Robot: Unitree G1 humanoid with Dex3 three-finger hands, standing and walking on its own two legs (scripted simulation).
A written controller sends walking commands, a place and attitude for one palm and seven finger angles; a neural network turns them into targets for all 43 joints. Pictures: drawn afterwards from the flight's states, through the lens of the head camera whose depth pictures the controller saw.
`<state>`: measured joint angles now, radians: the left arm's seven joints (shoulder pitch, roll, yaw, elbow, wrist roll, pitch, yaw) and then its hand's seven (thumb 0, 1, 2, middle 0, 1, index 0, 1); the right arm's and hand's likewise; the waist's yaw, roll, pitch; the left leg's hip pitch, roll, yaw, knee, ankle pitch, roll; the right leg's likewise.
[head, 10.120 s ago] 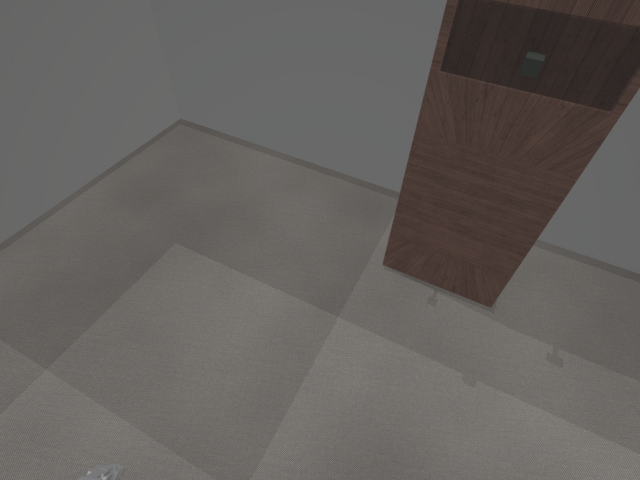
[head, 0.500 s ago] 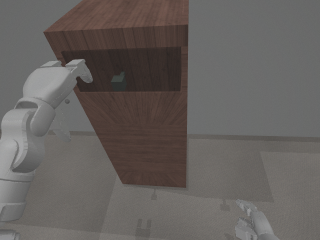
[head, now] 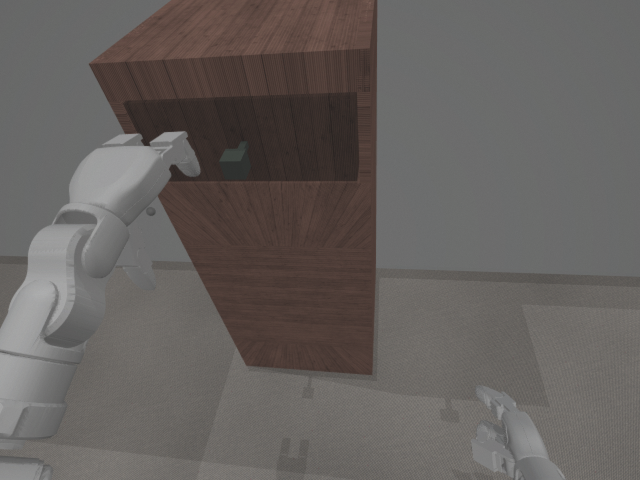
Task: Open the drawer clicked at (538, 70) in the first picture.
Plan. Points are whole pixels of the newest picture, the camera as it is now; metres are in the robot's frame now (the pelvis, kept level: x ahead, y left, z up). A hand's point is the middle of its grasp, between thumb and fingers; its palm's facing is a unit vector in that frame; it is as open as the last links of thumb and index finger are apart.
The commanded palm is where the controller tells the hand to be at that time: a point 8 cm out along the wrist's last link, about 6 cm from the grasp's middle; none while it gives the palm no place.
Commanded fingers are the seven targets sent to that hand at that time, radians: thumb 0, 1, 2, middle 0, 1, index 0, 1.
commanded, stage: move the hooked fingers above the handle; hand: left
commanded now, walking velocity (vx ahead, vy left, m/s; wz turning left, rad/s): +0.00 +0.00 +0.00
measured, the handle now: (238, 157) +0.56 +0.22 +0.12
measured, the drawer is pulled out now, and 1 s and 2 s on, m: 0.00 0.00 0.00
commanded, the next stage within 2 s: none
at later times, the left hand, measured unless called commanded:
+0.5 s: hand (189, 176) +0.42 +0.23 +0.19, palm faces +0.07 -0.03 -1.00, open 13.8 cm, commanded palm +0.38 +0.23 +0.26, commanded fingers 0.00 -0.50 0.30 -0.30 -1.20 -0.30 -1.20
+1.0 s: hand (203, 161) +0.47 +0.23 +0.18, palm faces +0.03 -0.02 -1.00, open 13.8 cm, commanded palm +0.45 +0.23 +0.24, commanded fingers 0.00 -0.50 0.30 -0.30 -1.20 -0.30 -1.20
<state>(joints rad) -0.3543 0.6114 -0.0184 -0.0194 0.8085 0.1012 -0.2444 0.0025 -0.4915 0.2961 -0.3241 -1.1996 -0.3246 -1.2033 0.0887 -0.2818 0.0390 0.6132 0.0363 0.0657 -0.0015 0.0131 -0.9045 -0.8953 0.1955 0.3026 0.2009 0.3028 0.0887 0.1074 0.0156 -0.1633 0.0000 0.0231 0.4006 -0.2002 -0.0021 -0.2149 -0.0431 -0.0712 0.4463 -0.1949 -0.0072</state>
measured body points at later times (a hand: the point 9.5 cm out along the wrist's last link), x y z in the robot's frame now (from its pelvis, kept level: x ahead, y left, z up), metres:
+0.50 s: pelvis +0.02 +0.01 +0.00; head +0.04 -0.03 +0.45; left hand +0.41 +0.22 +0.24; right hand +0.18 -0.23 -0.12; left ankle +0.01 +0.12 -0.74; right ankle +0.03 -0.11 -0.74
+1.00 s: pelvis +0.04 +0.02 +0.00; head +0.07 -0.01 +0.45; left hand +0.46 +0.23 +0.23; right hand +0.20 -0.22 -0.12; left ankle +0.01 +0.12 -0.74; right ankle +0.03 -0.11 -0.74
